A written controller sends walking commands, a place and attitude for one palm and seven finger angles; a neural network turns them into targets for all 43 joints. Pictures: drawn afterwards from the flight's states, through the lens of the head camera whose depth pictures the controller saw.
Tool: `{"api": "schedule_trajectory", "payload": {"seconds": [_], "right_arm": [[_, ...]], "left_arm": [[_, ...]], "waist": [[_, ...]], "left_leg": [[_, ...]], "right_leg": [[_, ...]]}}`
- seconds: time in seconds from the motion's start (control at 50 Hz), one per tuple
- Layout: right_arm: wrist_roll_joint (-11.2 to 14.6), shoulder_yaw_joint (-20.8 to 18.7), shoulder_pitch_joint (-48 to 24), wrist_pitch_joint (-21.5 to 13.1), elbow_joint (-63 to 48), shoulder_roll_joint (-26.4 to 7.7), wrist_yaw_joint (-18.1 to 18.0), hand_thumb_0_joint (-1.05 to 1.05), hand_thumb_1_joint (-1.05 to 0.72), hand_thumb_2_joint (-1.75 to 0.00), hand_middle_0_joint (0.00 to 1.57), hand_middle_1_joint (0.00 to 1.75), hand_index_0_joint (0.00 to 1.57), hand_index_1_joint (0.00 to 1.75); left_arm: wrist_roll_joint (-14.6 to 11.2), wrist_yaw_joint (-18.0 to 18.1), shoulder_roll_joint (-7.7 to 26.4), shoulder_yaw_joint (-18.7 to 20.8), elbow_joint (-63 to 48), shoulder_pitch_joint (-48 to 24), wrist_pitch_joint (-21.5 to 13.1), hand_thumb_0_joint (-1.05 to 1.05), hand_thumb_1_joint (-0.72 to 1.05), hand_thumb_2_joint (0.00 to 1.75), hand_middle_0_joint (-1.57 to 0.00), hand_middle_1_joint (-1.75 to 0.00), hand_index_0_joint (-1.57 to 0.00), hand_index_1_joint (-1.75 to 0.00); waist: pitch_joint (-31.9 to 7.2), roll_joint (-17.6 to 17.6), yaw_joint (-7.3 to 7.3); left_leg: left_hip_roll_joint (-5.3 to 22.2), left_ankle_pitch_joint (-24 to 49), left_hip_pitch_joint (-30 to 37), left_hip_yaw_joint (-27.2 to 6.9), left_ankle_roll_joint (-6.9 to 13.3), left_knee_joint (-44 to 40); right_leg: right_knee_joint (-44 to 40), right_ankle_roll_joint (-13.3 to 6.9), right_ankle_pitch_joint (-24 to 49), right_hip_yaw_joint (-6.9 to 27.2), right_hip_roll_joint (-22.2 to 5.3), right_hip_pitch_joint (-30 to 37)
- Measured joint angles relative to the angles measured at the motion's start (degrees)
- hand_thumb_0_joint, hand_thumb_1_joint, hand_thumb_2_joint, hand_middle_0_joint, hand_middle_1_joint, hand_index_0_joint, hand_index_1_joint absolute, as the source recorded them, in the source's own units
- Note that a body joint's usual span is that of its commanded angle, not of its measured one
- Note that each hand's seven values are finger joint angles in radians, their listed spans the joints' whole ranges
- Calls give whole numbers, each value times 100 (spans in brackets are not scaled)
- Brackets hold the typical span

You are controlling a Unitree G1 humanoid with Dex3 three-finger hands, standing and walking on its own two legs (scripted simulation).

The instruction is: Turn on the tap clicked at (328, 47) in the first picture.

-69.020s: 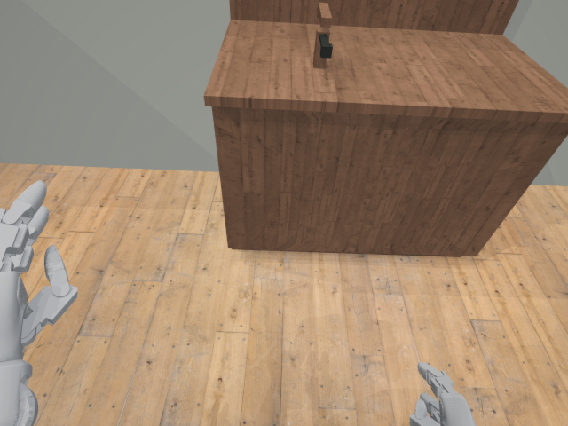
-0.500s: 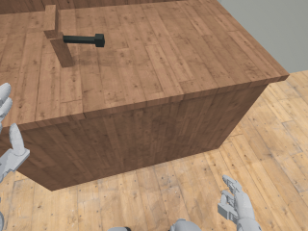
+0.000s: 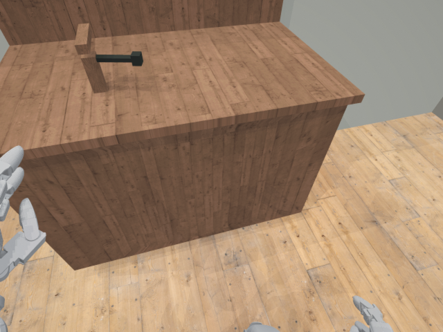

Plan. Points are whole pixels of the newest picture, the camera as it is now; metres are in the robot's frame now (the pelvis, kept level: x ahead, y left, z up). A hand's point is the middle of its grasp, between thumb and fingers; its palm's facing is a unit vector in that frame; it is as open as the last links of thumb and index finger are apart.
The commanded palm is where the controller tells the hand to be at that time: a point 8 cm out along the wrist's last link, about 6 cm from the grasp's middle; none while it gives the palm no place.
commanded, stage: stop stepping back and stand still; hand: left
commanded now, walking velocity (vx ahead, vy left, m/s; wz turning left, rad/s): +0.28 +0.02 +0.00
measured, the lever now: (136, 58) +0.75 +0.24 +0.14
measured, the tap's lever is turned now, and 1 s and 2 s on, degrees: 75 75 75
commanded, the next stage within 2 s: stand and check the lever's angle in 0.84 s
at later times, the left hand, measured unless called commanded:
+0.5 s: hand (14, 263) +0.16 +0.22 +0.20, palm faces +0.46 -0.80 -0.37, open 7.4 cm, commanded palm +0.10 +0.25 +0.19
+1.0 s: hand (52, 260) +0.18 +0.20 +0.17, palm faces +0.41 -0.82 -0.39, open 7.4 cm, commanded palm +0.12 +0.24 +0.19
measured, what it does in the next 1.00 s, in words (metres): steps on the spot: right foot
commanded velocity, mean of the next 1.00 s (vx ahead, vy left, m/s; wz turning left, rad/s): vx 0.07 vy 0.04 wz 0.00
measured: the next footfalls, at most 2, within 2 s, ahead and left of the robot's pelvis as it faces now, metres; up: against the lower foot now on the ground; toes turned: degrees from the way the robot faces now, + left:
right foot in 0.60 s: +0.01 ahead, -0.16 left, +0.00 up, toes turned -2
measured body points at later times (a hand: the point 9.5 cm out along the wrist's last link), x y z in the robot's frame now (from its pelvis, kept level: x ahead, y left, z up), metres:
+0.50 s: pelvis -0.05 -0.03 +0.01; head -0.07 -0.03 +0.46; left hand +0.13 +0.26 +0.22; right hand +0.12 -0.24 -0.07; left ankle -0.02 +0.11 -0.72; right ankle -0.03 -0.13 -0.66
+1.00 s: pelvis -0.03 -0.05 +0.01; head -0.02 -0.05 +0.46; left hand +0.15 +0.24 +0.19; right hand +0.14 -0.30 -0.06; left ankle +0.00 +0.07 -0.73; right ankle -0.03 -0.15 -0.73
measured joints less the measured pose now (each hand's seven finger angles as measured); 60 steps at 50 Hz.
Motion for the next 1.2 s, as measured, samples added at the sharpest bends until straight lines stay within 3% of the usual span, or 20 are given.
{"api": "schedule_trajectory", "payload": {"seconds": [0.04,0.1,0.14,0.18,0.22,0.26,0.34,0.38,0.42,0.46,0.5,0.54,0.6,0.66,0.7,0.78,0.82,0.94,1.08,1.2], "right_arm": [[11,-7,210,-123,82,79,19,1,-90,-90,19,30,20,30],[14,84,410,-198,210,140,28,1,-90,-90,19,30,20,30],[9,157,305,-159,265,183,45,1,-90,-90,19,30,20,30],[-8,171,-46,-20,478,160,87,1,-90,-90,20,30,20,30],[-37,174,-325,85,568,187,156,1,-90,-90,20,30,20,30],[-43,223,-499,157,491,271,202,1,-90,-90,20,30,20,30],[-88,408,-567,107,95,366,144,1,-90,-90,20,30,21,30],[-108,426,-606,9,-49,390,90,1,-90,-90,20,30,21,30],[-113,394,-531,-69,-73,478,84,1,-90,-90,20,30,20,30],[-67,422,-401,-63,16,548,137,1,-90,-90,20,30,20,30],[-28,468,-261,-10,71,566,166,1,-90,-90,20,30,20,30],[-17,513,-152,37,51,547,165,1,-90,-90,20,30,21,30],[-42,527,-73,60,-94,502,174,1,-90,-90,20,30,21,30],[-35,387,-286,89,157,274,188,1,-90,-90,20,30,21,30],[-29,311,-345,95,295,201,203,1,-90,-90,20,30,21,30],[-31,215,-395,125,129,136,162,1,-90,-90,20,30,21,30],[-18,131,-383,98,-35,15,121,1,-90,-90,20,30,20,30],[58,45,-552,125,-64,17,81,1,-90,-90,19,30,20,30],[-22,230,-594,77,-132,217,105,1,-90,-90,20,30,20,30],[-93,393,-636,66,-121,397,100,1,-90,-90,20,30,20,30]], "left_arm": [[70,2,-42,32,142,90,-27,1,89,90,-21,-30,-22,-30],[79,-14,-57,62,364,-140,-80,1,89,90,-21,-30,-21,-30],[85,-48,-2,124,445,-523,-129,1,89,90,-21,-30,-21,-30],[60,-168,-231,37,634,-938,-134,1,89,90,-21,-30,-21,-30],[66,-264,-433,-61,709,-1054,-98,1,89,90,-21,-30,-21,-30],[51,-294,-482,-137,589,-879,-54,1,89,90,-21,-30,-21,-30],[27,-235,-336,-248,5,-390,-19,1,89,90,-21,-30,-21,-30],[59,-162,-207,-221,-120,-438,-38,1,89,90,-21,-30,-21,-30],[154,-106,-62,-153,25,-680,-76,1,89,90,-21,-30,-21,-30],[171,-69,25,-42,284,-865,-105,1,89,90,-21,-30,-22,-30],[139,-28,-17,40,514,-939,-78,1,89,90,-21,-30,-22,-30],[91,15,-124,84,641,-855,-18,1,89,90,-21,-30,-21,-30],[86,16,-186,52,573,-605,62,1,90,90,-20,-30,-21,-30],[83,-120,-506,-352,494,-651,74,1,90,90,-20,-30,-21,-30],[84,-188,-546,-504,356,-601,29,1,89,90,-21,-30,-21,-30],[46,-123,-270,-255,-103,-271,-182,2,89,90,-21,-30,-21,-30],[17,-65,-143,-108,-230,-206,-293,2,89,90,-21,-30,-22,-30],[19,-42,-96,104,260,-466,-340,1,89,90,-21,-30,-21,-30],[49,-67,-380,-227,371,-458,-172,1,89,90,-21,-30,-21,-30],[71,-32,-273,-256,149,-510,-213,2,89,90,-21,-30,-21,-30]], "waist": [[-188,139,-10],[-225,397,69],[-30,395,166],[245,518,232],[351,520,278],[360,397,263],[183,232,241],[195,233,263],[169,234,263],[12,239,218],[-126,301,184],[-181,381,185],[-120,373,237],[245,611,269],[352,517,301],[444,236,226],[424,360,159],[362,375,181],[345,324,258],[360,278,355]], "left_leg": [[58,54,66,-83,-29,-77],[187,-7,5,-318,-90,166],[184,-379,-534,-379,123,1368],[94,-328,-1175,-588,196,2813],[28,-177,-1563,-474,205,3368],[18,-124,-1618,-212,226,3066],[52,-570,-993,31,351,1214],[88,-47,-982,26,333,915],[107,412,-947,-1,294,764],[122,581,-874,-88,248,464],[199,733,-803,-157,189,149],[278,841,-767,-181,86,-40],[325,579,-1033,-145,46,404],[283,109,-1605,-426,109,1910],[131,143,-1746,-369,94,2269],[5,692,-1282,-149,139,999],[69,972,-942,-245,136,278],[49,852,-885,-218,62,226],[37,912,-802,-187,118,64],[19,995,-772,-170,152,-88]], "right_leg": [[822,15,-253,-29,99,-44],[-190,2,-208,-155,144,627],[-880,-152,637,-158,123,881],[-694,-329,842,-283,182,820],[-782,-394,892,-254,209,833],[-942,-406,987,-163,188,835],[-851,-354,469,-239,151,588],[17,-187,-364,-113,236,235],[1362,-91,-431,65,297,-50],[1958,-16,-234,97,252,-69],[1445,20,-142,0,145,244],[327,17,-251,-89,75,753],[-1417,-105,188,-104,33,1522],[-1359,-183,554,-250,202,1562],[-1477,-185,523,-235,172,1662],[-1527,-168,513,-101,100,1737],[-1372,-140,401,-151,191,1703],[-1524,-82,445,-107,176,1804],[-1802,-36,585,-78,172,1931],[-2020,2,711,-63,161,1988]]}}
